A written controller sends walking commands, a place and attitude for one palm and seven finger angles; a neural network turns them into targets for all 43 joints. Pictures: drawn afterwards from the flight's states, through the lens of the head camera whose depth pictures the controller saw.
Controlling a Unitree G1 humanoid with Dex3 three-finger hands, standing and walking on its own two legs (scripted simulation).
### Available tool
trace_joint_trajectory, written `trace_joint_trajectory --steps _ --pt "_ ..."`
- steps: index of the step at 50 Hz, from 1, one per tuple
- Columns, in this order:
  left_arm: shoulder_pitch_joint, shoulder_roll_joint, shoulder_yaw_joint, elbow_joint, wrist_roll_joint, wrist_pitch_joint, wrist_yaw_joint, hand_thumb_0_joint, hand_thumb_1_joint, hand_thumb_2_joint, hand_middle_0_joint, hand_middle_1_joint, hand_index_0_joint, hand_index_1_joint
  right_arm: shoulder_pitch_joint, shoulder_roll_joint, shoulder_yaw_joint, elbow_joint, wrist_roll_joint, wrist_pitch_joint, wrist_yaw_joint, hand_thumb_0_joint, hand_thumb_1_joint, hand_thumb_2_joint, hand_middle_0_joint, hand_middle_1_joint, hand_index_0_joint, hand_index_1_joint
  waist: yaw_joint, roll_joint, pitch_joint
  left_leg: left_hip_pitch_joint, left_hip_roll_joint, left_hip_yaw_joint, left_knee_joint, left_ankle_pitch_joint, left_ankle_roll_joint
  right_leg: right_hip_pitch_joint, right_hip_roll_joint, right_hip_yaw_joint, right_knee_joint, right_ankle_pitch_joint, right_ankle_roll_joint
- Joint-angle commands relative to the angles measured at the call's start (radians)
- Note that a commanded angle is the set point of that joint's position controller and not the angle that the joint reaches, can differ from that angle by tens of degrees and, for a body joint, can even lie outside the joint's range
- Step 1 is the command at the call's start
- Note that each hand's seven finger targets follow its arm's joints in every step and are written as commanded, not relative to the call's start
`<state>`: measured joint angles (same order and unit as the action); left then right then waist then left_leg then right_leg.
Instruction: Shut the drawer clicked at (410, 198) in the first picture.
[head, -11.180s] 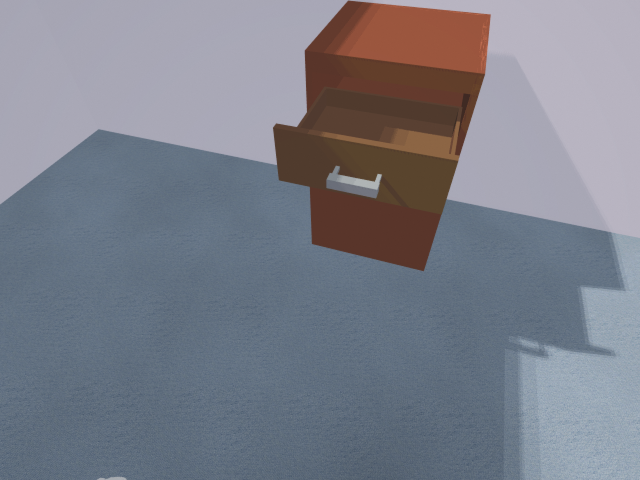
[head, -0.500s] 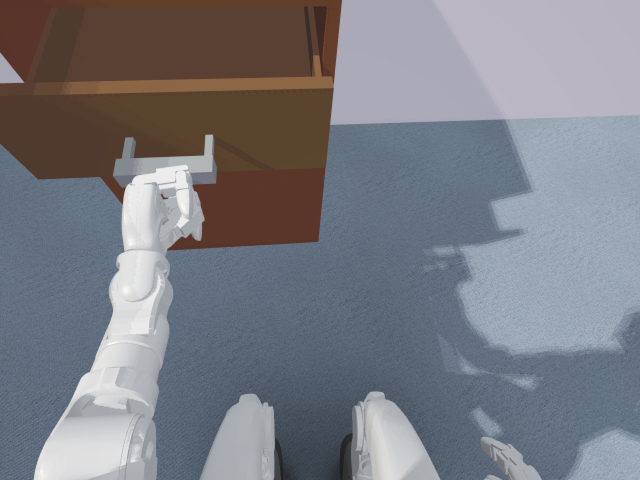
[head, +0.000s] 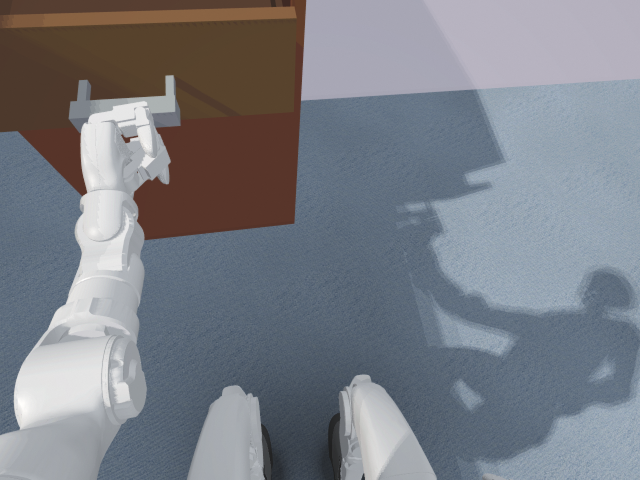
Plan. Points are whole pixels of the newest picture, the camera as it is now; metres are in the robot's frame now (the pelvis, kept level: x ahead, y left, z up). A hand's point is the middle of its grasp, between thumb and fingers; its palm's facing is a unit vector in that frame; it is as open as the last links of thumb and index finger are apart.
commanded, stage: push the drawer shut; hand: left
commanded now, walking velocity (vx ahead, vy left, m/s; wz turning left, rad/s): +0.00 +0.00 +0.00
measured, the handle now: (127, 99) +0.58 +0.20 +0.03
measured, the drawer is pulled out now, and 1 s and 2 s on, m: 0.08 0.00 0.00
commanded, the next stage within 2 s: pull the fist back off the drawer in 0.98 s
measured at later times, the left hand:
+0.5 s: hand (162, 119) +0.55 +0.16 +0.03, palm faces +0.08 -1.00 -0.03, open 3.4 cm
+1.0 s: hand (155, 95) +0.59 +0.17 +0.03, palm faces +0.09 -1.00 -0.04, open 3.3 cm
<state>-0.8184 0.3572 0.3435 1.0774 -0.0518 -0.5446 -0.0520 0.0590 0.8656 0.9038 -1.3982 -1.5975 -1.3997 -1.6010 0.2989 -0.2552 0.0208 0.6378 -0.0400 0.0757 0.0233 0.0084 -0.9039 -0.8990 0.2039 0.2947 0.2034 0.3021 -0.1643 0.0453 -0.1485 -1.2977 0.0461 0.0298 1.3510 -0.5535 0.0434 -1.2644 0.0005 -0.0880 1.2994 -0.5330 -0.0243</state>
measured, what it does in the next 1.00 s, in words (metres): stands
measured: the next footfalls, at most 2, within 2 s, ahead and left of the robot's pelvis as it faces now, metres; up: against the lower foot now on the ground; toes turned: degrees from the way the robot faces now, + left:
none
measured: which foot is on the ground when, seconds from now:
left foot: down 0.00-1.00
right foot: down 0.00-1.00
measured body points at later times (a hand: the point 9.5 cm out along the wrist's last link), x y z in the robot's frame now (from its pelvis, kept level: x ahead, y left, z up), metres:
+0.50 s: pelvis +0.00 +0.00 -0.01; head +0.19 +0.02 +0.40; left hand +0.54 +0.21 +0.03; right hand +0.00 -0.26 -0.12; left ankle +0.03 +0.09 -0.60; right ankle +0.04 -0.11 -0.60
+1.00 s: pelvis -0.01 +0.00 -0.02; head +0.20 +0.04 +0.37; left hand +0.58 +0.22 +0.04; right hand -0.05 -0.25 -0.12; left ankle +0.03 +0.09 -0.60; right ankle +0.04 -0.11 -0.60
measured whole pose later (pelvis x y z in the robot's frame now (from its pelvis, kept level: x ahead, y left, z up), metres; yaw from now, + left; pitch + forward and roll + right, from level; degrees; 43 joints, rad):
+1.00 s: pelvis -0.01 +0.00 -0.02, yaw -2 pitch +34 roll -7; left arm -1.21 0.62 0.42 1.30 0.07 -0.42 -0.07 0.05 0.74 0.95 -1.40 -1.60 -1.40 -1.60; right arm 0.37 -0.25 0.09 0.64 -0.07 0.08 0.04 0.00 -0.90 -0.90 0.21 0.29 0.20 0.30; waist -0.28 0.06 -0.12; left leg -1.48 0.06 -0.03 1.44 -0.55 0.04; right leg -1.41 0.02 -0.14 1.34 -0.52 -0.03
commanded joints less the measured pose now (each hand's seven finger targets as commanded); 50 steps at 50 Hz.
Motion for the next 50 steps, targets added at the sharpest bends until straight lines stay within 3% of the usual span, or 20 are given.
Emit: trace_joint_trajectory --steps 1,5,7,10,12,15,17,19,20,22,24,27,30,36,38,40,42,44,46,50 --pt "-0.494 0.209 0.010 -0.230 -0.008 -0.084 0.008 0.000 0.900 0.900 -1.400 -1.600 -1.400 -1.600 0.160 -0.178 -0.059 -0.052 -0.007 -0.008 -0.003 0.000 -0.900 -0.900 0.200 0.300 0.200 0.300 -0.041 0.107 -0.565 0.454 -0.021 -0.112 -0.149 0.369 -0.018 0.223 0.035 0.055 -0.153 0.270 0.000" --pt "-0.514 0.254 0.045 -0.217 0.000 -0.084 0.014 0.000 0.900 0.900 -1.400 -1.600 -1.400 -1.600 0.174 -0.181 -0.058 -0.047 -0.011 0.000 -0.002 0.000 -0.900 -0.900 0.200 0.300 0.200 0.300 -0.042 0.088 -0.585 0.434 -0.020 -0.108 -0.138 0.372 -0.014 0.246 0.036 0.061 -0.155 0.281 0.003" --pt "-0.545 0.247 0.033 -0.196 0.006 -0.084 0.015 0.000 0.900 0.900 -1.400 -1.600 -1.400 -1.600 0.179 -0.182 -0.057 -0.041 -0.012 0.001 0.000 0.000 -0.900 -0.900 0.200 0.300 0.200 0.300 -0.052 0.128 -0.574 0.456 -0.018 -0.115 -0.137 0.370 -0.018 0.200 0.037 0.055 -0.155 0.263 0.001" --pt "-0.595 0.261 0.031 -0.152 0.015 -0.073 0.018 0.000 0.900 0.900 -1.400 -1.600 -1.400 -1.600 0.188 -0.186 -0.052 -0.035 -0.014 0.004 -0.001 0.000 -0.900 -0.900 0.200 0.300 0.200 0.300 -0.078 0.096 -0.537 0.409 -0.018 -0.116 -0.130 0.329 -0.011 0.193 0.039 0.057 -0.164 0.233 0.005" --pt "-0.639 0.290 0.042 -0.174 0.024 -0.080 0.019 0.000 0.900 0.900 -1.400 -1.600 -1.400 -1.600 0.195 -0.189 -0.050 -0.034 -0.018 0.003 -0.001 0.000 -0.900 -0.900 0.200 0.300 0.200 0.300 -0.073 0.147 -0.580 0.445 -0.017 -0.125 -0.128 0.355 -0.014 0.179 0.039 0.054 -0.150 0.240 0.001" --pt "-0.651 0.308 0.054 -0.155 0.026 -0.069 0.019 0.000 0.900 0.900 -1.400 -1.600 -1.400 -1.600 0.203 -0.191 -0.049 -0.032 -0.021 0.008 0.001 0.000 -0.900 -0.900 0.200 0.300 0.200 0.300 -0.081 0.134 -0.595 0.444 -0.014 -0.126 -0.116 0.378 -0.013 0.186 0.042 0.054 -0.150 0.260 0.002" --pt "-0.674 0.297 0.039 -0.154 0.028 -0.065 0.013 0.000 0.900 0.900 -1.400 -1.600 -1.400 -1.600 0.211 -0.193 -0.046 -0.032 -0.023 0.010 0.005 0.000 -0.900 -0.900 0.200 0.300 0.200 0.300 -0.086 0.169 -0.603 0.467 -0.013 -0.132 -0.116 0.390 -0.015 0.166 0.043 0.050 -0.147 0.260 0.000" --pt "-0.686 0.355 0.078 -0.157 0.030 -0.061 0.012 0.000 0.900 0.900 -1.400 -1.600 -1.400 -1.600 0.217 -0.197 -0.045 -0.031 -0.024 0.014 0.003 0.000 -0.900 -0.900 0.200 0.300 0.200 0.300 -0.082 0.155 -0.623 0.451 -0.011 -0.130 -0.107 0.400 -0.013 0.192 0.045 0.052 -0.144 0.275 -0.001" --pt "-0.678 0.352 0.073 -0.137 0.031 -0.052 0.009 0.000 0.900 0.900 -1.400 -1.600 -1.400 -1.600 0.217 -0.196 -0.042 -0.035 -0.022 0.015 0.004 0.000 -0.900 -0.900 0.200 0.300 0.200 0.300 -0.084 0.145 -0.614 0.428 -0.013 -0.127 -0.104 0.389 -0.010 0.201 0.046 0.055 -0.147 0.271 0.001" --pt "-0.721 0.331 0.046 -0.117 0.035 -0.042 0.003 0.000 0.900 0.900 -1.400 -1.600 -1.400 -1.600 0.224 -0.196 -0.039 -0.029 -0.023 0.015 0.005 0.000 -0.900 -0.900 0.200 0.300 0.200 0.300 -0.108 0.163 -0.585 0.423 -0.010 -0.131 -0.099 0.376 -0.008 0.165 0.048 0.053 -0.148 0.257 0.002" --pt "-0.751 0.411 0.095 -0.112 0.039 -0.035 0.007 0.000 0.900 0.900 -1.400 -1.600 -1.400 -1.600 0.233 -0.204 -0.034 -0.027 -0.025 0.016 0.001 0.000 -0.900 -0.900 0.200 0.300 0.200 0.300 -0.107 0.162 -0.578 0.393 -0.009 -0.130 -0.095 0.362 -0.006 0.177 0.049 0.056 -0.147 0.247 0.002" --pt "-0.781 0.378 0.065 -0.107 0.047 -0.027 0.002 0.000 0.900 0.900 -1.400 -1.600 -1.400 -1.600 0.242 -0.202 -0.034 -0.027 -0.027 0.013 0.005 0.000 -0.900 -0.900 0.200 0.300 0.200 0.300 -0.117 0.208 -0.618 0.436 -0.008 -0.142 -0.088 0.392 -0.009 0.140 0.049 0.048 -0.136 0.255 -0.001" --pt "-0.819 0.433 0.093 -0.086 0.052 -0.009 0.003 0.000 0.900 0.900 -1.400 -1.600 -1.400 -1.600 0.259 -0.209 -0.028 -0.020 -0.030 0.015 0.003 0.000 -0.900 -0.900 0.200 0.300 0.200 0.300 -0.133 0.186 -0.594 0.399 -0.003 -0.141 -0.074 0.385 -0.003 0.138 0.051 0.049 -0.138 0.253 0.002" --pt "-0.868 0.437 0.082 -0.103 0.067 0.010 -0.006 0.000 0.900 0.900 -1.400 -1.600 -1.400 -1.600 0.285 -0.211 -0.026 -0.022 -0.037 0.017 0.013 0.000 -0.900 -0.900 0.200 0.300 0.200 0.300 -0.140 0.244 -0.651 0.460 0.004 -0.166 -0.067 0.452 -0.010 0.105 0.054 0.034 -0.116 0.281 -0.005" --pt "-0.882 0.478 0.109 -0.112 0.070 0.019 -0.002 0.000 0.900 0.900 -1.400 -1.600 -1.400 -1.600 0.294 -0.214 -0.025 -0.019 -0.037 0.019 0.013 0.000 -0.900 -0.900 0.200 0.300 0.200 0.300 -0.137 0.254 -0.662 0.450 0.006 -0.160 -0.059 0.459 -0.008 0.116 0.056 0.037 -0.118 0.292 -0.003" --pt "-0.910 0.500 0.117 -0.106 0.077 0.031 -0.001 0.000 0.900 0.900 -1.400 -1.600 -1.400 -1.600 0.302 -0.215 -0.023 -0.017 -0.036 0.022 0.011 0.000 -0.900 -0.900 0.200 0.300 0.200 0.300 -0.152 0.226 -0.643 0.417 0.008 -0.157 -0.056 0.436 -0.004 0.126 0.057 0.041 -0.125 0.286 0.001" --pt "-0.957 0.499 0.104 -0.099 0.085 0.038 0.004 0.000 0.900 0.900 -1.400 -1.600 -1.400 -1.600 0.309 -0.214 -0.020 -0.008 -0.038 0.019 0.011 0.000 -0.900 -0.900 0.200 0.300 0.200 0.300 -0.164 0.259 -0.619 0.412 0.007 -0.159 -0.054 0.419 -0.004 0.096 0.056 0.038 -0.124 0.267 -0.001" --pt "-0.995 0.500 0.095 -0.084 0.093 0.046 0.011 0.000 0.900 0.900 -1.400 -1.600 -1.400 -1.600 0.316 -0.216 -0.017 -0.002 -0.040 0.015 0.009 0.000 -0.900 -0.900 0.200 0.300 0.200 0.300 -0.182 0.242 -0.610 0.399 0.007 -0.165 -0.051 0.387 -0.001 0.076 0.057 0.036 -0.127 0.239 0.001" --pt "-1.045 0.494 0.075 -0.096 0.098 0.045 0.015 0.000 0.900 0.900 -1.400 -1.600 -1.400 -1.600 0.321 -0.215 -0.013 0.000 -0.041 0.005 0.009 0.000 -0.900 -0.900 0.200 0.300 0.200 0.300 -0.194 0.285 -0.620 0.413 0.005 -0.172 -0.049 0.376 -0.001 0.046 0.058 0.035 -0.123 0.225 -0.002" --pt "-1.095 0.504 0.051 -0.046 0.106 0.061 0.020 0.000 0.900 0.900 -1.400 -1.600 -1.400 -1.600 0.320 -0.219 -0.002 0.009 -0.041 -0.010 0.003 0.000 -0.900 -0.900 0.200 0.300 0.200 0.300 -0.221 0.287 -0.562 0.360 0.004 -0.175 -0.051 0.282 0.002 0.006 0.059 0.034 -0.129 0.162 -0.002"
